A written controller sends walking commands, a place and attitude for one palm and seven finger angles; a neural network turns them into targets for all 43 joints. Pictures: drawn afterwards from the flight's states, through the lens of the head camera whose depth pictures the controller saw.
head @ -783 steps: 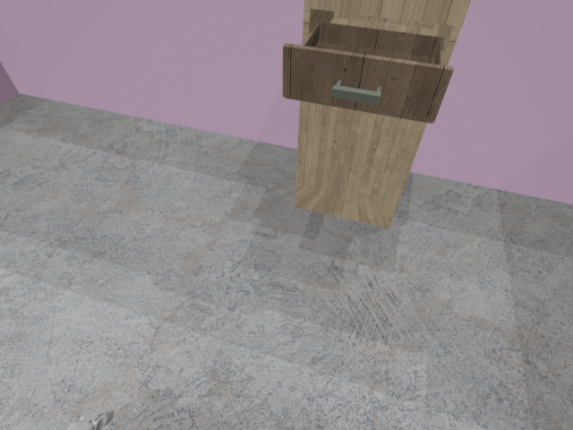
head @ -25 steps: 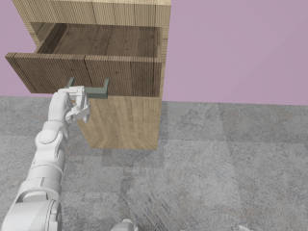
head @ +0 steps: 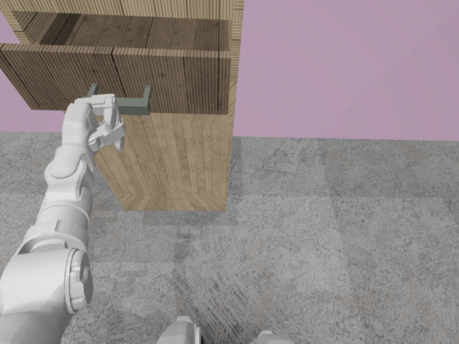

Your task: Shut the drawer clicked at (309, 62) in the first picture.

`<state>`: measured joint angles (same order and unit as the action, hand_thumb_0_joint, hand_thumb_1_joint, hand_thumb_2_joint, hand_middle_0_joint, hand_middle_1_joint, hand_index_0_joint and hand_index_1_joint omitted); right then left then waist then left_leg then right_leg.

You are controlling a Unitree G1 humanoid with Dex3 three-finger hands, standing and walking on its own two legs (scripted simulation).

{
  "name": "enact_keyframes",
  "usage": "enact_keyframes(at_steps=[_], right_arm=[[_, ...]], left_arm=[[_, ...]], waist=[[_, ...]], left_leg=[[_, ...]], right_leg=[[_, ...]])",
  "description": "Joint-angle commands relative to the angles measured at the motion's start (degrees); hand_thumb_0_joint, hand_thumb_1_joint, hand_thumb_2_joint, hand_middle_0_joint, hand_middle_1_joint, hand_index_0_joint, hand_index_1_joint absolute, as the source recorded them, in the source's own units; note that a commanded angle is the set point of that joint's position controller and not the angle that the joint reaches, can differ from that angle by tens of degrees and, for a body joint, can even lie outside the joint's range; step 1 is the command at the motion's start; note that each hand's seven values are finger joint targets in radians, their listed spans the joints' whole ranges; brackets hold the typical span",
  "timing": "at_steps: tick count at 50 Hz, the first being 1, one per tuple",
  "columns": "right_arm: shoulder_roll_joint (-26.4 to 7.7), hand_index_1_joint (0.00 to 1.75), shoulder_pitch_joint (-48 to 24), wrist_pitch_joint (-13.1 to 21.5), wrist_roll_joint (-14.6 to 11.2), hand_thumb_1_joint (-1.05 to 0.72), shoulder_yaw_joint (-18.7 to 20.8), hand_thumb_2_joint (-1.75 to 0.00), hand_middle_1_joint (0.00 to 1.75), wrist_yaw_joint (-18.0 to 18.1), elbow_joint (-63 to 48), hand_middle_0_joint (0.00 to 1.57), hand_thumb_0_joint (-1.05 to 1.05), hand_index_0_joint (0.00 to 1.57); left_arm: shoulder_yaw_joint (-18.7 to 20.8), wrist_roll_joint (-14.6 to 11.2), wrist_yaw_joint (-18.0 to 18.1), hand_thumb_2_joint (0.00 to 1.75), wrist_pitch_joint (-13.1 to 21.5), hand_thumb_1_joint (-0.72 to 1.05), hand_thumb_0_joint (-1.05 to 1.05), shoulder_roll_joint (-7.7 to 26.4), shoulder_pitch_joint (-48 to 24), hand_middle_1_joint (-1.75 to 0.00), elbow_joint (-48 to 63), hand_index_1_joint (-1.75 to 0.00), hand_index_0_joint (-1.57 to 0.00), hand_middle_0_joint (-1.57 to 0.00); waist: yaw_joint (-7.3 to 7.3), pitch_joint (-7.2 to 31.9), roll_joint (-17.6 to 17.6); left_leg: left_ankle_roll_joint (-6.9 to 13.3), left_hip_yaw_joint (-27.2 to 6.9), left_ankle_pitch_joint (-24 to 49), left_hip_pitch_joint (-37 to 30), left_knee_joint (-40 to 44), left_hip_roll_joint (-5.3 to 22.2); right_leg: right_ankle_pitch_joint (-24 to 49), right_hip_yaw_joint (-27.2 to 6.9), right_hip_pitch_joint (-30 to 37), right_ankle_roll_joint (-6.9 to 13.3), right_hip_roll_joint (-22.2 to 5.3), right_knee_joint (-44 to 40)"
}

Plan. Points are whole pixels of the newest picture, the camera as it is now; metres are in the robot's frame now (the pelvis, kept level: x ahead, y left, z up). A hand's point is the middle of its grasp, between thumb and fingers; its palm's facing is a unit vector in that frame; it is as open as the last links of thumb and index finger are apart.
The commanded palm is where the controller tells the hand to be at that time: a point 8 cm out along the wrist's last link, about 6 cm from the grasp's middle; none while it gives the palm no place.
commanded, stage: push the drawer shut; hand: left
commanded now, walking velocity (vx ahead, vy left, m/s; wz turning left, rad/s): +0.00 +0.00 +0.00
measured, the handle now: (118, 97) +0.54 +0.21 +0.09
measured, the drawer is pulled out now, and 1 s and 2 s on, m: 0.12 0.01 0.00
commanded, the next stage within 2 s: pull the fist back off the drawer in 1.48 s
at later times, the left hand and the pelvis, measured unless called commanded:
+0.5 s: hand (124, 108) +0.50 +0.19 +0.10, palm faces +0.00 -1.00 -0.02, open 2.8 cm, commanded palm +0.51 +0.22 +0.09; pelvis +0.00 -0.01 -0.01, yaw -1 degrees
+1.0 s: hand (130, 84) +0.57 +0.19 +0.10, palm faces +0.00 -1.00 -0.01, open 3.0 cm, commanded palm +0.57 +0.22 +0.09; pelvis +0.00 +0.01 -0.02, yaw -2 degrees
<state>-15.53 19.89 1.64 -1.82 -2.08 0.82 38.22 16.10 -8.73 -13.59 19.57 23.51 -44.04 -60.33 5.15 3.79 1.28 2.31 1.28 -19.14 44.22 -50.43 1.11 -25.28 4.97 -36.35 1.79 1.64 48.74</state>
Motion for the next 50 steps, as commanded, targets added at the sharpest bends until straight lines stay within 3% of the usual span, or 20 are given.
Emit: enact_keyframes(at_steps=[1,5,6,8,13,17,19,20,22,23,25,26,28,31,33,36,38,40,42,50], right_arm=[[-9.68,0.30,6.20,0.88,0.30,-0.90,3.65,-0.90,0.30,0.74,-3.83,0.20,0.00,0.20],[-9.77,0.30,7.23,0.37,0.36,-0.90,3.57,-0.90,0.30,0.78,-4.15,0.20,0.00,0.20],[-9.61,0.30,7.17,0.34,0.29,-0.90,3.58,-0.90,0.30,0.73,-4.07,0.20,0.00,0.20],[-10.09,0.30,7.89,0.03,0.36,-0.90,3.39,-0.90,0.30,0.84,-3.54,0.20,0.00,0.20],[-9.91,0.30,9.03,-0.25,0.55,-0.90,3.45,-0.90,0.30,0.77,-3.56,0.20,0.00,0.20],[-10.37,0.30,10.11,-0.24,0.72,-0.90,3.43,-0.90,0.30,0.72,-2.80,0.20,0.00,0.20],[-10.59,0.30,10.65,-0.42,0.69,-0.90,3.37,-0.90,0.30,0.86,-2.63,0.20,0.00,0.20],[-10.44,0.30,10.60,-0.37,0.66,-0.90,3.37,-0.90,0.30,0.76,-2.73,0.20,0.00,0.20],[-10.48,0.30,11.22,-0.19,0.93,-0.90,3.27,-0.90,0.30,0.75,-2.26,0.20,0.00,0.20],[-10.96,0.30,11.96,-0.28,1.08,-0.90,3.28,-0.90,0.30,0.81,-2.01,0.20,0.00,0.20],[-10.84,0.30,12.25,-0.39,1.10,-0.90,3.15,-0.90,0.30,0.77,-2.23,0.20,0.00,0.20],[-10.70,0.30,12.17,-0.28,1.10,-0.90,3.02,-0.90,0.30,0.68,-2.23,0.20,0.00,0.20],[-11.00,0.30,12.96,-0.42,1.29,-0.90,2.94,-0.90,0.30,0.73,-2.06,0.20,0.00,0.20],[-11.17,0.30,13.55,-0.26,1.47,-0.90,2.83,-0.90,0.30,0.63,-1.83,0.20,0.00,0.20],[-11.56,0.30,14.36,-0.43,1.78,-0.90,2.89,-0.90,0.30,0.65,-1.75,0.20,0.00,0.20],[-11.51,0.30,14.97,-0.48,2.18,-0.90,2.91,-0.90,0.30,0.36,-1.38,0.20,0.00,0.20],[-12.01,0.30,15.71,-0.68,2.44,-0.90,2.83,-0.90,0.30,0.40,-1.15,0.20,0.00,0.20],[-11.88,0.30,16.20,-0.74,2.59,-0.90,2.77,-0.90,0.30,0.21,-1.17,0.20,0.00,0.20],[-12.31,0.30,17.01,-0.97,2.97,-0.90,2.88,-0.90,0.30,0.21,-0.93,0.20,0.00,0.20],[-12.61,0.30,19.11,-1.96,3.70,-0.90,2.53,-0.90,0.30,-0.15,-0.87,0.20,0.00,0.20]], left_arm=[[1.22,-0.15,0.26,0.90,2.94,0.90,0.00,11.19,-31.33,-1.60,10.00,-1.60,-1.40,-1.40],[3.15,0.02,-0.33,0.90,3.11,0.90,0.00,14.14,-31.95,-1.60,9.35,-1.60,-1.40,-1.40],[2.58,-0.04,-0.59,0.90,2.91,0.90,0.00,13.31,-32.12,-1.60,8.48,-1.60,-1.40,-1.40],[4.70,0.05,-0.76,0.90,2.75,0.90,0.00,16.86,-34.12,-1.60,6.91,-1.60,-1.40,-1.40],[4.34,0.90,-1.33,0.90,3.25,0.90,0.00,17.60,-36.56,-1.60,7.40,-1.60,-1.40,-1.40],[4.92,0.84,-0.91,0.90,2.64,0.90,0.00,18.35,-38.29,-1.60,4.13,-1.60,-1.40,-1.40],[5.68,1.47,-0.70,0.90,2.45,0.90,0.00,20.69,-40.48,-1.60,4.19,-1.60,-1.40,-1.40],[4.33,1.80,-0.78,0.90,2.35,0.90,0.00,19.40,-41.10,-1.60,4.06,-1.60,-1.40,-1.40],[3.87,1.87,-0.80,0.90,2.17,0.90,0.00,18.78,-42.98,-1.60,3.52,-1.60,-1.40,-1.40],[6.52,2.19,-0.45,0.90,2.13,0.90,0.00,22.32,-43.20,-1.60,2.92,-1.60,-1.40,-1.40],[6.29,2.52,-0.51,0.90,2.00,0.90,0.00,22.87,-43.97,-1.60,2.56,-1.60,-1.40,-1.40],[4.56,2.56,-0.74,0.90,1.72,0.90,0.00,20.86,-44.72,-1.60,1.94,-1.60,-1.40,-1.40],[6.27,2.93,-0.69,0.90,1.52,0.90,0.00,23.22,-45.33,-1.60,0.64,-1.60,-1.40,-1.40],[4.75,3.22,-0.55,0.90,1.02,0.90,0.00,22.08,-48.38,-1.60,0.25,-1.60,-1.40,-1.40],[6.40,3.69,-0.18,0.90,1.19,0.90,0.00,24.36,-49.26,-1.60,0.18,-1.60,-1.40,-1.40],[4.67,4.18,0.46,0.90,0.74,0.90,0.00,21.92,-50.57,-1.60,-1.33,-1.60,-1.40,-1.40],[5.77,4.56,0.92,0.90,0.55,0.90,0.00,23.94,-51.92,-1.60,-1.84,-1.60,-1.40,-1.40],[4.48,5.04,1.29,0.90,0.07,0.90,0.00,22.42,-53.12,-1.60,-2.67,-1.60,-1.40,-1.40],[6.87,5.69,1.77,0.90,0.12,0.90,0.00,25.73,-53.99,-1.60,-2.63,-1.60,-1.40,-1.40],[7.04,7.26,2.37,0.90,-1.09,0.90,0.00,27.44,-57.40,-1.60,-4.97,-1.60,-1.40,-1.40]], waist=[[4.61,19.77,2.80],[4.36,22.50,2.50],[4.67,21.95,2.81],[5.16,20.41,1.92],[5.30,23.26,6.17],[6.60,20.64,3.06],[6.90,21.59,3.60],[7.16,21.98,6.01],[7.80,21.96,6.30],[7.33,23.36,5.87],[7.48,23.99,6.98],[8.20,23.68,6.39],[8.14,23.89,6.26],[9.21,23.30,7.84],[9.09,24.77,8.88],[10.02,24.28,9.21],[10.46,24.93,8.65],[10.80,24.79,8.99],[10.80,26.43,9.45],[11.95,26.84,10.98]], left_leg=[[0.04,-5.57,5.98,-22.23,4.88,0.28],[0.45,-4.77,7.85,-20.41,3.92,0.02],[0.43,-4.47,7.02,-19.88,3.74,-0.03],[0.67,-4.32,6.03,-17.26,3.24,0.12],[0.52,-4.56,8.20,-18.96,2.31,0.18],[0.88,-4.66,5.84,-15.94,1.88,0.32],[0.89,-4.59,5.93,-14.89,1.58,0.45],[0.81,-4.67,5.72,-15.88,1.49,0.40],[0.93,-4.80,5.70,-16.19,0.99,0.50],[0.82,-5.14,6.35,-16.15,0.85,0.72],[0.78,-5.02,7.00,-15.78,0.45,0.68],[0.89,-4.91,6.27,-15.34,0.27,0.62],[0.90,-4.91,7.16,-14.75,-0.27,0.75],[0.81,-5.55,6.13,-15.47,-0.14,1.01],[0.64,-5.97,7.98,-16.92,-0.48,1.27],[0.50,-6.63,7.75,-17.94,-0.71,1.44],[0.62,-6.77,8.10,-17.29,-1.03,1.63],[0.56,-7.17,7.74,-17.38,-0.94,1.51],[0.56,-7.42,9.34,-18.06,-1.55,1.70],[0.45,-7.90,11.11,-18.12,-2.40,2.00]], right_leg=[[8.76,-4.03,-6.24,-0.69,1.05,-8.13],[11.33,-4.86,-3.49,-0.87,1.17,-7.65],[10.74,-4.92,-3.91,-0.99,1.19,-7.92],[10.27,-5.35,-3.95,-1.17,1.27,-7.94],[11.37,-5.27,-4.98,-0.84,1.39,-7.02],[9.20,-5.50,-6.13,-1.09,1.73,-7.70],[9.40,-5.66,-5.81,-1.28,1.55,-7.21],[8.76,-5.70,-7.16,-1.19,1.55,-7.24],[8.32,-5.49,-8.46,-1.13,1.66,-7.12],[8.45,-5.26,-8.06,-1.08,1.79,-6.70],[9.07,-5.52,-7.73,-1.03,1.81,-6.63],[8.50,-5.54,-8.32,-1.22,1.88,-6.73],[9.22,-5.39,-8.33,-1.17,2.00,-6.35],[7.38,-4.88,-11.14,-1.16,2.11,-6.23],[8.14,-4.42,-12.06,-0.93,2.21,-5.59],[7.11,-3.80,-14.98,-0.92,2.36,-5.42],[7.35,-3.83,-14.92,-0.99,2.35,-5.14],[6.70,-3.51,-15.87,-0.89,2.50,-5.01],[7.56,-3.35,-16.13,-0.69,2.57,-4.52],[8.10,-2.73,-18.07,-0.68,2.87,-4.05]])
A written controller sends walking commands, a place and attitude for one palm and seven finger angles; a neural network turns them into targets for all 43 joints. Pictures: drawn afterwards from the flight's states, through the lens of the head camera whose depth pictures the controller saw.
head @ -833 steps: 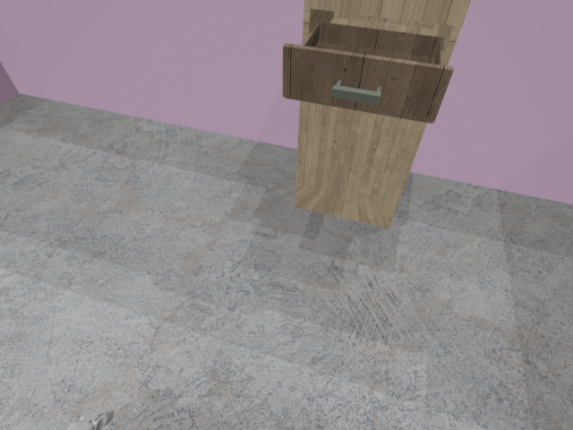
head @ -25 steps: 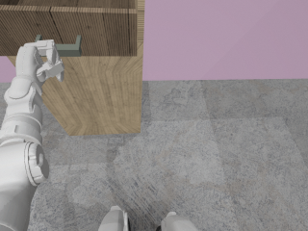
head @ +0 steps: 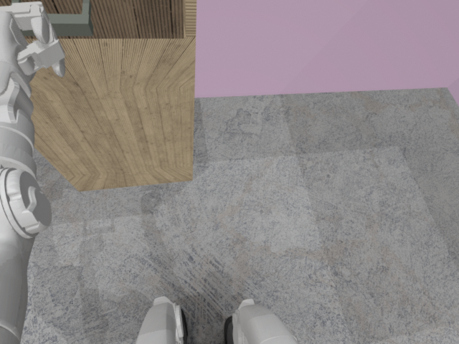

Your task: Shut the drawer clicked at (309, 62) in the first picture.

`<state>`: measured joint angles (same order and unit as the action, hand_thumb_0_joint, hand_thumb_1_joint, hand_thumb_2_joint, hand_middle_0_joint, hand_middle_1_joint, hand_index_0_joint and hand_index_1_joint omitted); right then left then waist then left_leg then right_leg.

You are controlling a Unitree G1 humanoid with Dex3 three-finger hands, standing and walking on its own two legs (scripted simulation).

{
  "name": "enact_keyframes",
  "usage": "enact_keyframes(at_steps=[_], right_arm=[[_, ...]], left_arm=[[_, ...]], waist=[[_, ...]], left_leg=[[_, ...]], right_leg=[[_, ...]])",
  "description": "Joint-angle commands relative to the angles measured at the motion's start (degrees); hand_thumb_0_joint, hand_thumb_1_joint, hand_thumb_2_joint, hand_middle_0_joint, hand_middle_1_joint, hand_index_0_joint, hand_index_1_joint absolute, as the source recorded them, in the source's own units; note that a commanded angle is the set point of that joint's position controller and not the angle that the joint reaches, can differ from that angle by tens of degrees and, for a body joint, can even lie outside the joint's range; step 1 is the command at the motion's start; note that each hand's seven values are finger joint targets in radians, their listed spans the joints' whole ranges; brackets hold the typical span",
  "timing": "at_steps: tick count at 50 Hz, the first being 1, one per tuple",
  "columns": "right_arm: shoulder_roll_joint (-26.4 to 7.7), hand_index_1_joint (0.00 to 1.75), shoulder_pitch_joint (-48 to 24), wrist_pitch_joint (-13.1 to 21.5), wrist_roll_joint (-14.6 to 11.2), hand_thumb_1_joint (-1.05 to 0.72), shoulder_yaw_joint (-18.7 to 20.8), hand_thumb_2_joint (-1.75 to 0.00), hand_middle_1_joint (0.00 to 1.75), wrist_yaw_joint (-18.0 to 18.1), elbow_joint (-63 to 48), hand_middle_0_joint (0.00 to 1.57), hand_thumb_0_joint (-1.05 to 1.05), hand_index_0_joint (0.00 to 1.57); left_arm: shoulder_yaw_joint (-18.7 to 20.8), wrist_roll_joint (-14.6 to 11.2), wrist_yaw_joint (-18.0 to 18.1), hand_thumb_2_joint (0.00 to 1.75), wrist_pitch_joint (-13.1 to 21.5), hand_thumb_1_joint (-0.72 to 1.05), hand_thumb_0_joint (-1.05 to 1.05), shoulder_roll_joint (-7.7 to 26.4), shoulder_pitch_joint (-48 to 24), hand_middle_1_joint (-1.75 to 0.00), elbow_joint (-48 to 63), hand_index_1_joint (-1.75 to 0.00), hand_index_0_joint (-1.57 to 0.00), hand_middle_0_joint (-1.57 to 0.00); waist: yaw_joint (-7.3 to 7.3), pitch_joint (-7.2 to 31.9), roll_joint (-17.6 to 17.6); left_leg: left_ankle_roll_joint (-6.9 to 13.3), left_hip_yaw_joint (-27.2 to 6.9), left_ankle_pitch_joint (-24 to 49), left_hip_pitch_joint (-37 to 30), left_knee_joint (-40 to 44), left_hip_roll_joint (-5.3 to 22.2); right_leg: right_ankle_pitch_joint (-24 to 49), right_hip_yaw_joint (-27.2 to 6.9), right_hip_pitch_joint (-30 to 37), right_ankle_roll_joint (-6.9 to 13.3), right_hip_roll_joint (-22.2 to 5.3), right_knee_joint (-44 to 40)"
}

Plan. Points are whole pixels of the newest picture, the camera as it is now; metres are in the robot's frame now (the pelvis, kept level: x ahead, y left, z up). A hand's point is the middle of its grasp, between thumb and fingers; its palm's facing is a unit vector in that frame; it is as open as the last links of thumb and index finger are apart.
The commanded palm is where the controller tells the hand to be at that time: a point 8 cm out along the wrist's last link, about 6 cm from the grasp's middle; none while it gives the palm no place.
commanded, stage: push the drawer shut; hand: left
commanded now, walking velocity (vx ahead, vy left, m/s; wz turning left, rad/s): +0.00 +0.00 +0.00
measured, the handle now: (51, 15) +0.64 +0.22 +0.11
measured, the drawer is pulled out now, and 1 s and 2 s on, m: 0.01 0.00 0.00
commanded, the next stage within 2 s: pull the fist back off the drawer in 0.48 s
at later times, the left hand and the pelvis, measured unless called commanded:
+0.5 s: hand (47, 38) +0.58 +0.21 +0.12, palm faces +0.03 -1.00 -0.02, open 3.0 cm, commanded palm +0.62 +0.22 +0.11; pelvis -0.01 +0.01 -0.01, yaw +0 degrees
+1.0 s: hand (50, 40) +0.58 +0.21 +0.12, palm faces +0.04 -1.00 -0.01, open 2.9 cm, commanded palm +0.57 +0.22 +0.11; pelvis -0.02 +0.02 -0.01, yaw +0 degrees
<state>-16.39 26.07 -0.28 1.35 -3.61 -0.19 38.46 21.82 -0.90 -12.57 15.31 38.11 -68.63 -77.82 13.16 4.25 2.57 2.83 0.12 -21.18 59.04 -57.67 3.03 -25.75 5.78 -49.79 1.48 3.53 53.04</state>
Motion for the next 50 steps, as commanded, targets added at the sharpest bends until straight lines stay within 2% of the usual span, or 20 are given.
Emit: enact_keyframes(at_steps=[1,2,4,9,10,11,12,13,19,20,21,23,26,29,31,37,38,46,48,50], right_arm=[[-11.93,0.30,13.27,-0.20,0.64,-0.90,3.87,-0.90,0.30,0.92,-1.17,0.20,0.00,0.20],[-11.92,0.30,13.54,-0.27,0.67,-0.90,3.86,-0.90,0.30,0.89,-1.13,0.20,0.00,0.20],[-12.17,0.30,13.98,-0.50,0.82,-0.90,3.52,-0.90,0.30,0.99,-1.09,0.20,0.00,0.20],[-12.31,0.30,15.14,-0.67,0.99,-0.90,3.46,-0.90,0.30,1.27,-0.91,0.20,0.00,0.20],[-12.22,0.30,15.04,-0.50,1.09,-0.90,3.55,-0.90,0.30,1.14,-0.83,0.20,0.00,0.20],[-12.51,0.30,15.41,-0.46,1.22,-0.90,3.60,-0.90,0.30,1.18,-0.54,0.20,0.00,0.20],[-12.33,0.30,15.38,-0.36,1.37,-0.90,3.63,-0.90,0.30,1.09,-0.55,0.20,0.00,0.20],[-12.50,0.30,15.45,-0.33,1.26,-0.90,3.61,-0.90,0.30,1.10,-0.33,0.20,0.00,0.20],[-12.88,0.30,15.33,0.42,1.57,-0.90,3.44,-0.90,0.30,1.16,0.43,0.20,0.00,0.20],[-13.03,0.30,15.46,0.58,1.62,-0.90,3.43,-0.90,0.30,1.17,0.55,0.20,0.00,0.20],[-12.90,0.30,15.11,0.93,1.58,-0.90,3.46,-0.90,0.30,1.05,0.62,0.20,0.00,0.20],[-13.24,0.30,15.27,1.19,1.69,-0.90,3.32,-0.90,0.30,1.19,0.84,0.20,0.00,0.20],[-13.41,0.30,14.72,2.00,1.57,-0.90,2.99,-0.90,0.30,1.36,1.12,0.20,0.00,0.20],[-13.55,0.30,14.55,2.50,1.53,-0.90,2.79,-0.90,0.30,1.54,0.81,0.20,0.00,0.20],[-13.60,0.30,14.55,2.67,1.54,-0.90,2.54,-0.90,0.30,1.66,0.58,0.20,0.00,0.20],[-13.70,0.30,14.62,2.90,1.72,-0.90,2.69,-0.90,0.30,1.48,-0.21,0.20,0.00,0.20],[-13.81,0.30,14.84,2.73,1.80,-0.90,2.63,-0.90,0.30,1.51,-0.34,0.20,0.00,0.20],[-13.25,0.30,15.47,1.92,2.03,-0.90,3.42,-0.90,0.30,0.65,-0.88,0.20,0.00,0.20],[-13.27,0.30,15.71,1.52,2.03,-0.90,3.40,-0.90,0.30,0.54,-1.10,0.20,0.00,0.20],[-12.92,0.30,15.33,1.25,1.86,-0.90,3.53,-0.90,0.30,0.28,-1.48,0.20,0.00,0.20]], left_arm=[[1.79,-0.22,1.42,0.90,2.97,0.90,0.00,14.21,-33.29,-1.60,11.85,-1.60,-1.40,-1.40],[1.36,-0.05,1.37,0.90,2.72,0.90,0.00,13.53,-33.29,-1.60,10.84,-1.60,-1.40,-1.40],[1.88,0.37,1.31,0.90,2.20,0.90,0.00,15.57,-34.22,-1.60,9.61,-1.60,-1.40,-1.40],[1.17,0.71,0.81,0.90,2.02,0.90,0.00,15.94,-37.33,-1.60,10.22,-1.60,-1.40,-1.40],[-0.19,0.42,0.82,0.90,2.00,0.90,0.00,13.82,-38.52,-1.60,11.10,-1.60,-1.40,-1.40],[0.65,0.48,1.07,0.90,2.14,0.90,0.00,15.00,-38.88,-1.60,11.78,-1.60,-1.40,-1.40],[-0.08,0.55,1.14,0.90,2.38,0.90,0.00,13.96,-39.85,-1.60,12.70,-1.60,-1.40,-1.40],[0.06,0.58,1.32,0.90,2.14,0.90,0.00,14.02,-39.65,-1.60,12.09,-1.60,-1.40,-1.40],[-2.56,0.99,2.08,0.90,1.58,0.90,0.00,11.41,-42.68,-1.60,13.03,-1.60,-1.40,-1.40],[-2.10,1.19,2.47,0.90,1.65,0.90,0.00,12.29,-43.11,-1.60,13.43,-1.60,-1.40,-1.40],[-3.72,1.06,2.64,0.90,1.38,0.90,0.00,9.84,-43.55,-1.60,13.34,-1.60,-1.40,-1.40],[-3.22,1.40,3.13,0.90,1.42,0.90,0.00,10.84,-43.81,-1.60,13.52,-1.60,-1.40,-1.40],[-3.64,1.15,3.73,0.90,0.63,0.90,0.00,10.02,-42.60,-1.60,11.07,-1.60,-1.40,-1.40],[-3.62,1.37,3.85,0.90,0.79,0.90,0.00,10.77,-42.91,-1.60,11.30,-1.60,-1.40,-1.40],[-3.13,1.29,3.86,0.90,0.34,0.90,0.00,11.46,-41.72,-1.60,9.67,-1.60,-1.40,-1.40],[-2.28,1.38,3.81,0.90,0.51,0.90,0.00,11.97,-42.23,-1.60,10.50,-1.60,-1.40,-1.40],[-1.19,1.63,3.86,0.90,0.53,0.90,0.00,13.66,-41.87,-1.60,10.27,-1.60,-1.40,-1.40],[-1.65,1.82,4.06,0.90,0.13,0.90,0.00,11.01,-41.16,-1.60,11.55,-1.60,-1.40,-1.40],[-0.13,2.04,3.97,0.90,0.20,0.90,0.00,13.09,-39.88,-1.60,11.55,-1.60,-1.40,-1.40],[-0.36,1.58,3.68,0.90,-0.05,0.90,0.00,11.80,-37.70,-1.60,11.43,-1.60,-1.40,-1.40]], waist=[[4.09,25.99,9.58],[4.51,25.60,10.01],[4.75,24.79,9.85],[5.84,25.85,11.11],[6.30,25.94,12.36],[6.22,26.62,12.25],[6.28,27.45,14.72],[6.43,27.53,13.86],[7.48,26.84,16.04],[7.23,27.06,16.87],[7.80,27.01,17.25],[7.94,27.27,16.92],[8.55,24.41,14.94],[8.37,25.60,15.26],[8.24,24.09,13.34],[7.67,25.18,14.52],[7.51,25.51,13.76],[6.80,26.94,13.83],[6.05,27.51,14.02],[5.52,26.87,13.27]], left_leg=[[-0.06,-6.82,12.90,-32.17,4.84,0.14],[0.06,-6.78,13.12,-32.10,4.53,0.02],[0.08,-6.80,12.27,-30.34,4.33,0.20],[0.10,-7.30,12.75,-30.87,3.63,0.69],[0.09,-7.36,12.53,-31.80,3.63,0.62],[-0.04,-7.94,12.32,-32.60,3.71,0.91],[-0.19,-8.21,13.48,-34.15,3.62,0.87],[-0.26,-8.46,12.58,-34.29,3.56,1.05],[-0.64,-10.60,8.54,-35.93,4.84,1.67],[-0.79,-11.08,8.01,-36.54,5.12,1.84],[-0.76,-11.20,6.86,-36.91,5.31,1.77],[-0.80,-11.74,6.69,-37.05,5.46,2.04],[-0.54,-11.44,1.90,-33.95,6.19,1.99],[-0.51,-11.41,0.69,-33.80,6.35,1.95],[-0.31,-11.12,-0.43,-31.50,6.51,1.73],[-0.57,-12.13,-0.55,-32.72,6.64,1.66],[-0.55,-11.96,0.09,-32.52,6.41,1.70],[-0.87,-12.45,2.55,-34.40,5.95,1.41],[-1.00,-12.13,4.27,-34.71,5.78,1.37],[-0.86,-11.20,3.40,-33.81,5.86,1.03]], right_leg=[[8.34,-3.49,-4.60,-0.37,1.01,-8.17],[8.45,-3.51,-5.47,-0.27,1.09,-8.14],[7.89,-3.43,-5.42,-0.43,1.04,-7.97],[8.01,-3.14,-7.07,-0.49,1.05,-7.31],[7.82,-3.07,-8.19,-0.51,1.08,-7.42],[7.50,-2.91,-8.54,-0.43,0.99,-7.29],[7.95,-2.80,-9.66,-0.19,1.07,-6.89],[7.38,-2.64,-10.28,-0.26,1.07,-6.83],[5.34,-1.93,-13.85,-0.14,0.72,-6.23],[5.15,-1.85,-14.14,-0.04,0.67,-6.04],[4.71,-1.83,-15.02,-0.11,0.64,-6.23],[4.72,-1.72,-15.44,-0.11,0.50,-5.86],[2.63,-1.81,-15.74,-0.39,0.37,-6.43],[2.07,-1.86,-15.46,-0.36,0.29,-6.13],[1.50,-1.86,-14.37,-0.44,0.31,-6.37],[1.85,-1.58,-15.25,-0.10,0.25,-5.53],[2.14,-1.57,-14.64,-0.20,0.18,-5.48],[3.40,-1.39,-14.58,0.05,0.49,-5.30],[3.99,-1.37,-13.88,0.23,0.59,-5.14],[3.51,-1.56,-12.80,0.21,0.72,-5.83]])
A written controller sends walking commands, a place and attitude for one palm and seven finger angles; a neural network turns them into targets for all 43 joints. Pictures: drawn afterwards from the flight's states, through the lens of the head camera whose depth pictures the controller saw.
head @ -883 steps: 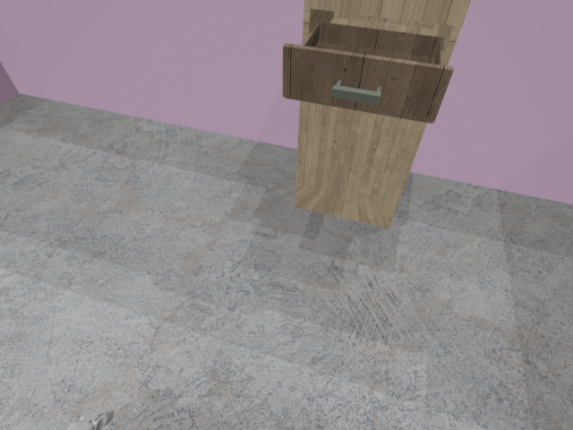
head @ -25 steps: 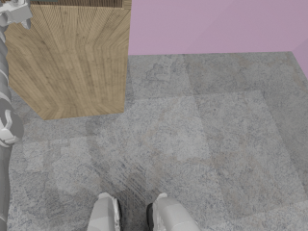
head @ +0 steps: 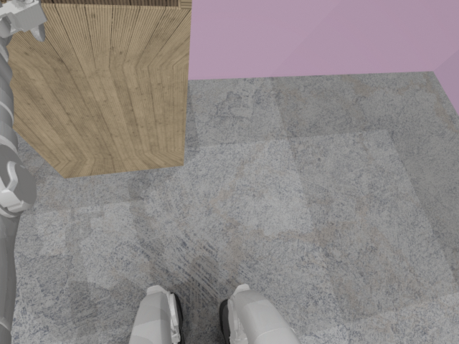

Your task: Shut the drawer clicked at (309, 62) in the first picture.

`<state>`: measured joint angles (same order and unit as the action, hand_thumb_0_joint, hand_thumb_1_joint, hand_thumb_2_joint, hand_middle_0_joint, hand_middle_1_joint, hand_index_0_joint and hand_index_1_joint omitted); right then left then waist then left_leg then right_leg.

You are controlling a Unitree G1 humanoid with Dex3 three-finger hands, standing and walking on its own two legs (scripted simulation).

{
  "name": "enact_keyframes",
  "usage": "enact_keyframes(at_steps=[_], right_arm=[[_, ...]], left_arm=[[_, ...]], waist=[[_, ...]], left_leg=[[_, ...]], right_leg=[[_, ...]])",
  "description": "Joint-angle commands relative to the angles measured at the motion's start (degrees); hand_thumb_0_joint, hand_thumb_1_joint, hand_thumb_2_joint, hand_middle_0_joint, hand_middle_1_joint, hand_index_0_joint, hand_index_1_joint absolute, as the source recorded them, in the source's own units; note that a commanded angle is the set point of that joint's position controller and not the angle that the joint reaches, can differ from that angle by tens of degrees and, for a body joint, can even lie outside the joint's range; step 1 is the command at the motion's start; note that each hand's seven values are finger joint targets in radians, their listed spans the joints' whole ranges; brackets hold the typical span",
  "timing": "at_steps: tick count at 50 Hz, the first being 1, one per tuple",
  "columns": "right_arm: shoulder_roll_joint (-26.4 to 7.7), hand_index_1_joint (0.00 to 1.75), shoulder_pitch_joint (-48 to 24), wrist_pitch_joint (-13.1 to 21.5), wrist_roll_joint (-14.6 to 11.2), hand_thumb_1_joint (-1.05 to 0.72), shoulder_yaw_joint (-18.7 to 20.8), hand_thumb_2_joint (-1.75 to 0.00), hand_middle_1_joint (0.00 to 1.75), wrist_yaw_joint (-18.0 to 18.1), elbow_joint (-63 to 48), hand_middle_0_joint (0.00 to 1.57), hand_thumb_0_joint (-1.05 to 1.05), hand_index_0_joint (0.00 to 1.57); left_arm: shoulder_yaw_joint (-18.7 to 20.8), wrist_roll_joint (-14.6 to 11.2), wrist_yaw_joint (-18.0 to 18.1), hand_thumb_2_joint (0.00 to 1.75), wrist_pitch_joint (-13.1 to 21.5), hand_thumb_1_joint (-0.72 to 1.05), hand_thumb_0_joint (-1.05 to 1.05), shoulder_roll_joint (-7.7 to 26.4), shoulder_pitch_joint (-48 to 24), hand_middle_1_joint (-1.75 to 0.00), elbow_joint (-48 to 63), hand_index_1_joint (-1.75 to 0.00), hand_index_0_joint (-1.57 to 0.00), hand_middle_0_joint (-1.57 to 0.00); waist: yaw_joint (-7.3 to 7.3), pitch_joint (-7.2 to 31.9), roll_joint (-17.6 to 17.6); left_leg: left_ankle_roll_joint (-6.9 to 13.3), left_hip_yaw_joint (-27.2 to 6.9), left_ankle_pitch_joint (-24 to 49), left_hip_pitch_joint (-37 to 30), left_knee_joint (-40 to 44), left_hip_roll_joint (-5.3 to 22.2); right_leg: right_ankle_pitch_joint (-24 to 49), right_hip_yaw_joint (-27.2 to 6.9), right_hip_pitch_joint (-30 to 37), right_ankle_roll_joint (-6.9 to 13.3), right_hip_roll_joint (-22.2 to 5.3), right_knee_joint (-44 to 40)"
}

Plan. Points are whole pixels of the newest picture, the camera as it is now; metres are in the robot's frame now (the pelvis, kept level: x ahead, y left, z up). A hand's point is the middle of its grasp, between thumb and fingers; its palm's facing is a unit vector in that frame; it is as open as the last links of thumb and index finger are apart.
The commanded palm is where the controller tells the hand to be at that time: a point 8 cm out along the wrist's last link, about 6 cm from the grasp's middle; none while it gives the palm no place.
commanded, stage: pull the fist back off the drawer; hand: left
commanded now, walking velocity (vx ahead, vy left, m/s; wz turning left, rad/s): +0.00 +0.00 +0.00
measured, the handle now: out of the picture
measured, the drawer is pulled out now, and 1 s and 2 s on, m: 0.00 0.00 0.00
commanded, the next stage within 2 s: draw the hand back to the body in 0.28 s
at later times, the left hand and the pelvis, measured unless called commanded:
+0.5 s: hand (36, 7) +0.57 +0.19 +0.14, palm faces +0.07 -1.00 -0.05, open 3.3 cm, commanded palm +0.52 +0.22 +0.14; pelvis +0.05 -0.02 +0.03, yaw -1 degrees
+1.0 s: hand out of the picture +0.38 +0.20 +0.18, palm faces +0.17 -0.97 -0.17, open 3.3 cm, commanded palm +0.35 +0.24 +0.20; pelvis +0.05 -0.03 +0.06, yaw +2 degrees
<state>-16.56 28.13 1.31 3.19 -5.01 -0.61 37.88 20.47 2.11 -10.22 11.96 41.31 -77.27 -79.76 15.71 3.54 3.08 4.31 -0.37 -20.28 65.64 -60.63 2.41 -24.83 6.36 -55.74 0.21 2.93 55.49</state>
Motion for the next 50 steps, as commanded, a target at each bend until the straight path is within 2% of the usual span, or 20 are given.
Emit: enact_keyframes(at_steps=[1,5,8,9,13,18,19,22,23,25,28,30,32,36,37,44,45,47,49,50], right_arm=[[-12.79,0.30,13.25,-0.52,-0.14,-0.90,4.92,-0.90,0.30,0.66,-0.96,0.20,0.00,0.20],[-12.28,0.30,12.85,-1.02,-0.25,-0.90,5.71,-0.90,0.30,0.17,-1.89,0.20,0.00,0.20],[-11.68,0.30,12.42,-1.65,-0.60,-0.90,6.02,-0.90,0.30,-0.40,-2.38,0.20,0.00,0.20],[-11.47,0.30,11.90,-1.83,-0.71,-0.90,6.13,-0.90,0.30,-0.50,-2.46,0.20,0.00,0.20],[-11.65,0.30,11.56,-2.69,-1.40,-0.90,5.88,-0.90,0.30,0.01,-2.28,0.20,0.00,0.20],[-10.38,0.30,10.42,-2.95,-1.44,-0.90,6.13,-0.90,0.30,-0.31,-2.77,0.20,0.00,0.20],[-10.41,0.30,10.45,-3.20,-1.52,-0.90,6.25,-0.90,0.30,-0.37,-2.52,0.20,0.00,0.20],[-10.00,0.30,9.15,-4.15,-2.33,-0.90,7.02,-0.90,0.30,-0.85,-5.77,0.20,0.00,0.20],[-9.63,0.30,8.24,-4.42,-3.04,-0.90,7.24,-0.90,0.30,-0.92,-6.74,0.20,0.00,0.20],[-9.13,0.30,6.16,-4.83,-4.02,-0.90,7.50,-0.90,0.30,-1.07,-8.46,0.20,0.00,0.20],[-8.85,0.30,2.84,-4.78,-5.44,-0.90,7.59,-0.90,0.30,-0.37,-10.03,0.20,0.00,0.20],[-8.43,0.30,0.90,-4.13,-5.97,-0.90,7.58,-0.90,0.30,0.03,-10.62,0.20,0.00,0.20],[-7.79,0.30,-1.05,-3.24,-6.08,-0.90,7.51,-0.90,0.30,0.36,-10.80,0.20,0.00,0.20],[-7.31,0.30,-4.26,-1.70,-6.23,-0.90,7.48,-0.90,0.30,0.70,-10.17,0.20,0.00,0.20],[-7.23,0.30,-5.41,-1.31,-6.43,-0.90,7.25,-0.90,0.30,0.72,-10.68,0.20,0.00,0.20],[-7.35,0.30,-13.11,0.03,-7.60,-0.90,6.14,-0.90,0.30,2.27,-13.17,0.20,0.00,0.20],[-6.16,0.30,-18.07,-0.37,-7.10,-0.90,6.09,-0.90,0.30,2.78,-14.01,0.20,0.00,0.20],[-5.59,0.30,-19.80,-0.13,-6.79,-0.90,5.59,-0.90,0.30,3.51,-14.34,0.20,0.00,0.20],[-5.29,0.30,-20.46,-0.40,-6.67,-0.90,5.36,-0.90,0.30,3.78,-13.53,0.20,0.00,0.20],[-5.13,0.30,-21.11,-0.52,-6.55,-0.90,5.12,-0.90,0.30,3.96,-13.50,0.20,0.00,0.20]], left_arm=[[0.70,-1.51,1.10,0.90,3.11,0.90,0.00,8.42,-27.58,-1.60,12.76,-1.60,-1.40,-1.40],[1.91,-2.75,0.55,0.90,4.33,0.90,0.00,7.33,-22.68,-1.60,19.03,-1.60,-1.40,-1.40],[1.95,-3.92,0.38,0.90,5.07,0.90,0.00,4.84,-16.12,-1.60,20.81,-1.60,-1.40,-1.40],[0.72,-4.37,0.30,0.90,5.07,0.90,0.00,2.97,-15.64,-1.60,21.68,-1.60,-1.40,-1.40],[6.61,-4.48,1.24,0.90,5.31,0.90,0.00,10.67,-15.15,-1.60,19.27,-1.60,-1.40,-1.40],[6.23,-3.64,1.70,0.90,9.82,0.90,0.00,9.80,-12.08,-1.60,23.67,-1.60,-1.40,-1.40],[6.28,-3.85,1.28,0.90,10.00,0.90,0.00,9.67,-10.65,-1.60,22.91,-1.60,-1.40,-1.40],[6.74,-5.97,-1.75,0.90,9.38,0.90,0.00,6.97,4.45,-1.60,28.68,-1.60,-1.40,-1.40],[6.11,-7.16,-2.86,0.90,8.15,0.90,0.00,5.01,9.88,-1.60,31.14,-1.60,-1.40,-1.40],[4.90,-9.91,-4.76,0.90,5.42,0.90,0.00,2.03,16.24,-1.60,36.83,-1.60,-1.40,-1.40],[5.73,-14.05,-5.54,0.90,2.09,0.90,0.00,0.82,22.65,-1.60,43.22,-1.60,-1.40,-1.40],[5.17,-15.32,-4.83,0.90,1.79,0.90,0.00,-0.33,23.14,-1.60,50.14,-1.60,-1.40,-1.40],[2.44,-15.41,-3.75,0.90,3.12,0.90,0.00,-3.05,23.02,-1.60,57.96,-1.60,-1.40,-1.40],[0.96,-15.72,-3.16,0.90,3.89,0.90,0.00,-5.40,31.63,-1.60,61.58,-1.60,-1.40,-1.40],[-1.25,-16.14,-3.75,0.90,3.70,0.90,0.00,-7.51,32.55,-1.60,63.99,-1.60,-1.40,-1.40],[-1.52,-19.19,-6.47,0.90,-4.31,0.90,0.00,-8.79,40.18,-1.60,65.07,-1.60,-1.40,-1.40],[-2.93,-12.00,0.88,0.90,-2.55,0.90,0.00,-5.70,40.43,-1.60,73.31,-1.60,-1.40,-1.40],[-5.32,-11.34,6.63,0.90,-3.51,0.90,0.00,-10.76,48.22,-1.60,75.56,-1.60,-1.40,-1.40],[-5.31,-9.73,9.91,0.90,-4.47,0.90,0.00,-10.68,51.53,-1.60,78.60,-1.60,-1.40,-1.40],[-5.19,-9.32,11.11,0.90,-4.70,0.90,0.00,-10.68,52.57,-1.60,80.51,-1.60,-1.40,-1.40]], waist=[[2.82,26.40,11.88],[0.00,32.29,14.51],[-1.85,32.14,13.18],[-1.29,31.39,12.26],[-1.84,26.81,6.91],[-3.37,29.89,10.27],[-3.10,29.52,9.10],[-8.27,37.34,10.41],[-9.18,38.60,10.64],[-10.14,37.11,7.04],[-10.40,29.92,-0.99],[-10.40,26.90,-0.60],[-10.02,25.12,3.91],[-10.84,21.72,4.02],[-10.97,21.87,6.76],[-12.89,14.88,-2.56],[-15.45,13.61,-1.84],[-15.43,11.07,-2.37],[-15.54,11.45,0.08],[-15.51,11.13,-1.05]], left_leg=[[-2.38,-10.86,1.71,-39.87,9.32,1.75],[-2.89,-10.29,9.62,-46.36,9.31,1.81],[-3.10,-9.48,13.70,-48.26,9.82,1.80],[-2.88,-8.83,14.13,-47.85,9.82,1.70],[-1.80,-5.60,12.97,-39.67,9.78,0.64],[-1.95,-4.28,21.01,-43.18,8.58,0.16],[-1.88,-3.91,21.86,-42.90,8.28,0.19],[-2.21,-3.04,31.45,-48.20,9.59,-0.27],[-2.19,-2.51,34.79,-50.17,9.79,-0.15],[-1.66,-1.44,34.83,-49.25,11.02,-0.52],[-0.49,0.64,29.73,-43.56,13.71,-1.43],[-0.36,1.01,27.63,-44.40,15.28,-1.81],[-0.36,0.89,30.11,-48.77,15.78,-1.81],[-1.00,-0.58,31.31,-53.29,17.51,-1.25],[-1.10,-0.60,32.14,-54.99,17.65,-1.41],[-1.01,-0.73,21.14,-51.59,21.72,-2.40],[-1.30,0.45,19.53,-54.59,23.99,-2.89],[-1.65,-0.12,16.38,-54.93,26.79,-2.43],[-1.88,-0.33,16.15,-57.40,28.74,-1.99],[-1.83,-0.44,15.77,-58.05,29.75,-2.01]], right_leg=[[2.17,-2.04,-6.70,1.47,1.33,-8.47],[5.88,-2.11,-3.62,1.85,1.60,-8.75],[7.59,-1.92,-1.08,1.99,2.11,-9.46],[8.13,-2.06,-0.32,1.76,2.16,-10.01],[9.41,-3.57,6.24,1.23,2.30,-11.69],[17.11,-4.43,9.60,1.37,2.35,-10.60],[18.58,-4.52,10.10,1.22,2.37,-10.65],[27.25,-4.41,18.64,1.64,2.45,-10.11],[30.09,-4.53,20.23,1.50,2.29,-10.63],[34.15,-4.61,24.92,1.06,2.23,-12.21],[41.39,-5.53,32.58,0.22,1.44,-14.83],[41.42,-5.70,33.58,0.06,1.14,-16.07],[40.39,-5.78,31.88,0.34,1.06,-16.75],[35.09,-5.04,29.99,0.53,1.07,-17.72],[34.50,-5.15,29.98,0.73,0.97,-17.81],[31.15,-4.70,33.60,0.58,-0.18,-20.76],[28.47,-7.32,33.00,0.87,-1.74,-24.87],[23.98,-6.89,34.61,0.96,-1.74,-26.69],[22.83,-6.67,37.16,1.17,-1.98,-27.70],[22.48,-6.64,38.14,1.09,-1.90,-28.66]])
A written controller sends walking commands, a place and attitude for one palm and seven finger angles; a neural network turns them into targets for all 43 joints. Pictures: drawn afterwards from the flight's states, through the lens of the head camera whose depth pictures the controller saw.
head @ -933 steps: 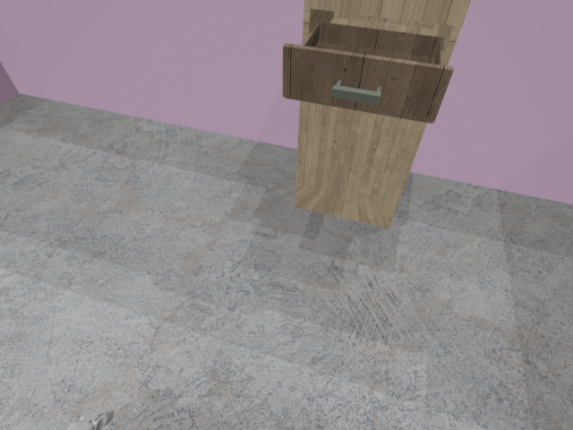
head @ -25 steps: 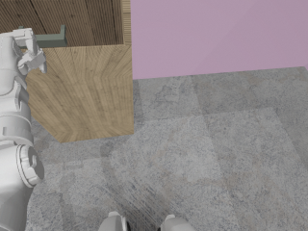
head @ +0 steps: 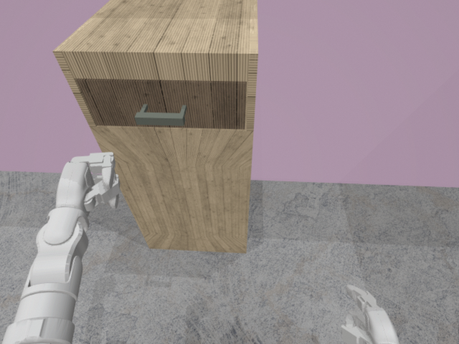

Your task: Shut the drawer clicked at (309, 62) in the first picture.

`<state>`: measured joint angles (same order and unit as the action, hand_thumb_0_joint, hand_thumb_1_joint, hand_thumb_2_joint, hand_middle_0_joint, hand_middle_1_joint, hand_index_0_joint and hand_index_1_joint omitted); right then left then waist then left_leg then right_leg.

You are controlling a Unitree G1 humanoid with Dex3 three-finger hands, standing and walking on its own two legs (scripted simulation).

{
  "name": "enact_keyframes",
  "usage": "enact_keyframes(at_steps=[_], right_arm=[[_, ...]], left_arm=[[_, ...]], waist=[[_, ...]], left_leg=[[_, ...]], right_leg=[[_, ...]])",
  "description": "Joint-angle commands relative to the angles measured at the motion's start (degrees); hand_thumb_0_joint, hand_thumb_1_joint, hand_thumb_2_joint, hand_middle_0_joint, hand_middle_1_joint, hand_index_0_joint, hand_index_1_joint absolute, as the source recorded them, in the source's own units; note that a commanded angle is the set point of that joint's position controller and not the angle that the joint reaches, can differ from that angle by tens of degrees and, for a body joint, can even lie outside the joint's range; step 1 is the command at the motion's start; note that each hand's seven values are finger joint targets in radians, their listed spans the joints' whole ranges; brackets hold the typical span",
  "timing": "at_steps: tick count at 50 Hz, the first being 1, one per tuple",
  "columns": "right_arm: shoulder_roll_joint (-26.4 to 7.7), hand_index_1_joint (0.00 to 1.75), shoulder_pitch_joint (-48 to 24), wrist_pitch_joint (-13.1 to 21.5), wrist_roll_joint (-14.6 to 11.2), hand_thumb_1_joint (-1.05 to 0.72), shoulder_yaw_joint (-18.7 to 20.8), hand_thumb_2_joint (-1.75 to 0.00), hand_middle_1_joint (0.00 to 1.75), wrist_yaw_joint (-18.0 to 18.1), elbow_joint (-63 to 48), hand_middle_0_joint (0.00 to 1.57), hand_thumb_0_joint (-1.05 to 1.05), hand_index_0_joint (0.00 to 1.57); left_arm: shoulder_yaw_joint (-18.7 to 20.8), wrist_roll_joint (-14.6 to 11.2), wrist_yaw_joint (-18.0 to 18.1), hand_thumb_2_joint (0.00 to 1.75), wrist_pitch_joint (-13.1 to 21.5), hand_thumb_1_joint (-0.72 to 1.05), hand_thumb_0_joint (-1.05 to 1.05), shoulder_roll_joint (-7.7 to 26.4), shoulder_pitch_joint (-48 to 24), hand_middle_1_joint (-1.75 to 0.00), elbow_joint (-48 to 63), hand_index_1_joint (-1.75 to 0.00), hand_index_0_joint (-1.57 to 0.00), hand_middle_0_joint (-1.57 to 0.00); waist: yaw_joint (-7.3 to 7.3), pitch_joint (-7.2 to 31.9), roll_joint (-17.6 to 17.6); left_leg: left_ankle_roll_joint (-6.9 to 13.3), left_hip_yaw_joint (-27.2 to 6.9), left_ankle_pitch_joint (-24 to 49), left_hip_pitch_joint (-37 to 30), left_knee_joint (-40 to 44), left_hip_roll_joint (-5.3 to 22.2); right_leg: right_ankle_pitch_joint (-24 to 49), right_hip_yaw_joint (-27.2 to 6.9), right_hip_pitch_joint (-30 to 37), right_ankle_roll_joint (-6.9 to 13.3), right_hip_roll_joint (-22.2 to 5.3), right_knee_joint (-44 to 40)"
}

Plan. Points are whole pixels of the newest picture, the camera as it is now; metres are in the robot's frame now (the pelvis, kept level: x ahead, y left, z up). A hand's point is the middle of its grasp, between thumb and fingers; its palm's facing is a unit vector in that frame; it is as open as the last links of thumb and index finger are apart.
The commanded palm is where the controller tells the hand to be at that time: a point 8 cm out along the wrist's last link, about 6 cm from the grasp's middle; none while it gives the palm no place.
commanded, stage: draw the hand back to the body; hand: left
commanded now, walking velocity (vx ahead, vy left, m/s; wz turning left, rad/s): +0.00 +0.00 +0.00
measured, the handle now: (162, 113) +0.62 +0.21 +0.06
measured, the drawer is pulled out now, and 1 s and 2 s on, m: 0.00 0.00 0.00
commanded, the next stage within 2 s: step back with the hand held close in 0.76 s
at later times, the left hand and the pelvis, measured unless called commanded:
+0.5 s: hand (54, 249) +0.20 +0.23 +0.16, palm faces +0.34 -0.87 -0.35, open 3.3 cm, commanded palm +0.14 +0.28 +0.19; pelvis -0.01 +0.00 +0.02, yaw +0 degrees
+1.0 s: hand (30, 254) +0.18 +0.24 +0.18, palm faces +0.38 -0.82 -0.43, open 3.3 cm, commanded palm +0.13 +0.28 +0.19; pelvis +0.00 +0.00 +0.02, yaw +0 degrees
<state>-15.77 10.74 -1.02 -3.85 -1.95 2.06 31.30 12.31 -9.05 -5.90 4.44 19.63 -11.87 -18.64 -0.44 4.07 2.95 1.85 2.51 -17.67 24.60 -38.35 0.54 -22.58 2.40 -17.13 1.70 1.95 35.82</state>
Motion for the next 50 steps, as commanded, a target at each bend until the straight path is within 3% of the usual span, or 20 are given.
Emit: enact_keyframes(at_steps=[1,6,7,9,11,13,17,21,22,23,24,29,32,34,40,44,45,46,47,50], right_arm=[[-5.75,0.30,-4.55,1.81,0.52,-0.90,1.94,-0.90,0.30,1.51,-6.76,0.20,0.00,0.20],[-5.01,0.30,-6.89,2.77,1.29,-0.90,1.05,-0.90,0.30,2.31,-6.02,0.20,0.00,0.20],[-5.20,0.30,-7.26,2.94,1.50,-0.90,1.14,-0.90,0.30,2.48,-5.77,0.20,0.00,0.20],[-4.66,0.30,-7.98,3.44,1.72,-0.90,0.88,-0.90,0.30,2.49,-5.71,0.20,0.00,0.20],[-4.52,0.30,-8.16,3.90,2.19,-0.90,0.83,-0.90,0.30,2.33,-5.65,0.20,0.00,0.20],[-4.26,0.30,-8.80,4.05,2.27,-0.90,0.83,-0.90,0.30,2.07,-5.56,0.20,0.00,0.20],[-4.37,0.30,-9.55,4.49,2.79,-0.90,1.34,-0.90,0.30,1.67,-5.58,0.20,0.00,0.20],[-3.83,0.30,-9.74,5.19,3.07,-0.90,1.78,-0.90,0.30,1.59,-5.62,0.20,0.00,0.20],[-3.99,0.30,-9.64,5.61,3.45,-0.90,1.90,-0.90,0.30,1.63,-5.51,0.20,0.00,0.20],[-3.63,0.30,-9.59,5.80,3.22,-0.90,1.95,-0.90,0.30,1.54,-5.87,0.20,0.00,0.20],[-3.69,0.30,-9.40,6.09,3.37,-0.90,1.98,-0.90,0.30,1.60,-5.82,0.20,0.00,0.20],[-3.54,0.30,-8.55,7.37,3.43,-0.90,2.43,-0.90,0.30,1.70,-6.43,0.20,0.00,0.20],[-3.75,0.30,-7.93,7.59,3.59,-0.90,2.65,-0.90,0.30,1.88,-5.22,0.20,0.00,0.20],[-3.94,0.30,-7.54,7.55,3.52,-0.90,2.66,-0.90,0.30,2.20,-4.97,0.20,0.00,0.20],[-3.55,0.30,-7.92,7.88,3.90,-0.90,2.51,-0.90,0.30,2.74,-5.15,0.20,0.00,0.20],[-3.29,0.30,-8.19,8.29,4.05,-0.90,2.06,-0.90,0.30,2.46,-5.26,0.20,0.00,0.20],[-4.92,0.30,-8.43,6.45,3.56,-0.90,2.56,-0.90,0.30,2.06,-7.58,0.20,0.00,0.20],[-4.04,0.30,-7.79,5.23,4.00,-0.90,2.62,-0.90,0.30,2.02,-6.33,0.20,0.00,0.20],[-4.32,0.30,-8.34,4.63,4.08,-0.90,2.80,-0.90,0.30,1.85,-6.92,0.20,0.00,0.20],[-4.28,0.30,-7.00,2.62,3.78,-0.90,3.52,-0.90,0.30,1.54,-7.64,0.20,0.00,0.20]], left_arm=[[2.74,2.12,7.76,0.90,2.63,0.90,0.00,10.80,-12.10,-1.60,20.88,-1.60,-1.40,-1.40],[3.22,3.21,10.88,0.90,2.87,0.90,0.00,10.72,-7.87,-1.60,27.21,-1.60,-1.40,-1.40],[3.58,3.30,11.08,0.90,3.02,0.90,0.00,11.21,-6.37,-1.60,28.72,-1.60,-1.40,-1.40],[3.52,3.47,11.45,0.90,3.25,0.90,0.00,10.22,-2.06,-1.60,31.28,-1.60,-1.40,-1.40],[4.25,3.56,11.76,0.90,3.53,0.90,0.00,10.09,3.36,-1.60,34.25,-1.60,-1.40,-1.40],[3.92,3.33,11.45,0.90,3.60,0.90,0.00,8.79,10.28,-1.60,35.70,-1.60,-1.40,-1.40],[6.20,3.40,11.23,0.90,4.30,0.90,0.00,9.68,18.86,-1.60,41.79,-1.60,-1.40,-1.40],[8.12,3.65,11.32,0.90,5.37,0.90,0.00,10.08,25.09,-1.60,49.07,-1.60,-1.40,-1.40],[9.40,3.67,11.33,0.90,5.54,0.90,0.00,10.98,27.60,-1.60,48.91,-1.60,-1.40,-1.40],[8.02,3.53,11.23,0.90,5.73,0.90,0.00,9.19,29.35,-1.60,51.42,-1.60,-1.40,-1.40],[9.49,3.66,11.48,0.90,6.02,0.90,0.00,10.51,30.82,-1.60,52.58,-1.60,-1.40,-1.40],[11.02,3.74,11.67,0.90,6.69,0.90,0.00,10.33,40.10,-1.60,58.40,-1.60,-1.40,-1.40],[8.52,4.11,11.49,0.90,6.15,0.90,0.00,7.58,37.82,-1.60,54.95,-1.60,-1.40,-1.40],[8.19,4.29,11.77,0.90,6.06,0.90,0.00,7.37,35.36,-1.60,53.91,-1.60,-1.40,-1.40],[9.29,4.43,12.31,0.90,6.21,0.90,0.00,8.50,35.28,-1.60,55.52,-1.60,-1.40,-1.40],[9.73,4.52,12.46,0.90,5.79,0.90,0.00,8.96,36.09,-1.60,56.85,-1.60,-1.40,-1.40],[17.08,4.92,12.54,0.90,7.99,0.90,0.00,16.46,30.81,-1.60,62.04,-1.60,-1.40,-1.40],[14.44,4.89,12.00,0.90,8.07,0.90,0.00,12.29,38.05,-1.60,56.57,-1.60,-1.40,-1.40],[14.28,5.06,11.72,0.90,8.18,0.90,0.00,12.56,38.09,-1.60,57.06,-1.60,-1.40,-1.40],[11.86,5.04,11.21,0.90,8.02,0.90,0.00,9.34,43.09,-1.60,54.40,-1.60,-1.40,-1.40]], waist=[[0.79,9.04,-0.89],[0.13,5.52,1.34],[-0.10,5.77,-0.58],[-0.61,5.03,1.56],[-1.23,5.57,1.07],[-1.69,3.04,0.66],[-2.35,0.70,-1.60],[-2.55,-0.09,0.39],[-2.81,-2.12,-0.61],[-2.44,-2.02,1.20],[-2.82,-2.03,0.88],[-3.19,-1.54,0.93],[-1.99,-6.49,-1.65],[-1.73,-7.56,-1.21],[-3.03,-1.71,-0.83],[-3.38,-1.87,1.65],[-1.06,-5.82,1.28],[-0.89,-5.34,-0.39],[-1.06,-6.33,-1.06],[-0.32,-2.58,-0.58]], left_leg=[[0.57,-3.17,11.74,-17.35,8.56,0.03],[0.51,-3.48,9.01,-20.69,13.26,-0.03],[0.63,-3.31,9.14,-21.06,13.80,-0.01],[0.46,-3.33,9.85,-22.56,15.11,-0.03],[0.46,-3.39,11.50,-23.97,16.14,0.07],[0.52,-2.94,12.02,-23.56,16.83,0.19],[0.49,-2.81,12.93,-24.01,17.57,0.13],[0.44,-2.49,12.50,-24.89,17.67,0.14],[0.43,-2.44,12.13,-24.38,17.76,-0.03],[0.35,-2.60,11.80,-24.33,17.97,0.21],[0.35,-2.57,11.91,-24.26,17.80,0.05],[0.30,-2.33,14.30,-24.65,16.87,0.16],[0.39,-2.39,12.06,-24.31,17.37,0.16],[0.43,-2.84,9.55,-23.79,17.99,0.26],[0.72,-3.02,12.90,-25.36,17.46,0.07],[0.22,-3.20,15.37,-25.02,17.38,0.07],[1.79,-3.99,13.36,-21.49,15.14,0.85],[2.00,-4.26,14.50,-21.00,14.26,0.81],[1.73,-4.31,16.07,-20.66,14.53,0.62],[1.66,-3.58,21.20,-21.38,14.55,1.82]], right_leg=[[18.62,-2.73,-0.19,-0.44,-0.94,-10.07],[14.61,-3.00,2.63,-0.17,-0.93,-14.84],[14.34,-3.05,3.70,-0.30,-0.82,-15.80],[14.65,-2.91,4.99,-0.17,-1.00,-16.56],[15.99,-2.62,6.93,-0.11,-1.03,-17.21],[16.26,-2.89,7.79,-0.19,-1.29,-18.40],[16.14,-2.77,8.48,-0.25,-1.08,-20.57],[15.03,-2.97,8.22,-0.33,-1.43,-21.59],[14.30,-2.94,7.43,-0.38,-1.17,-22.90],[13.77,-2.90,8.03,-0.32,-1.54,-22.02],[14.13,-2.94,7.83,-0.34,-1.48,-22.47],[16.97,-2.87,8.29,-0.43,-1.29,-22.04],[14.19,-2.64,4.94,-0.60,-0.95,-23.42],[11.50,-2.46,4.46,-0.62,-1.15,-22.92],[15.00,-2.83,8.32,-0.34,-1.66,-21.35],[17.76,-2.61,9.35,-0.18,-1.57,-20.81],[20.63,-7.26,3.38,-1.04,-4.11,-23.40],[21.99,-6.52,3.34,-1.14,-5.27,-22.79],[23.77,-6.13,2.96,-1.43,-5.11,-22.77],[25.68,-4.43,3.68,-2.33,-5.10,-20.33]])
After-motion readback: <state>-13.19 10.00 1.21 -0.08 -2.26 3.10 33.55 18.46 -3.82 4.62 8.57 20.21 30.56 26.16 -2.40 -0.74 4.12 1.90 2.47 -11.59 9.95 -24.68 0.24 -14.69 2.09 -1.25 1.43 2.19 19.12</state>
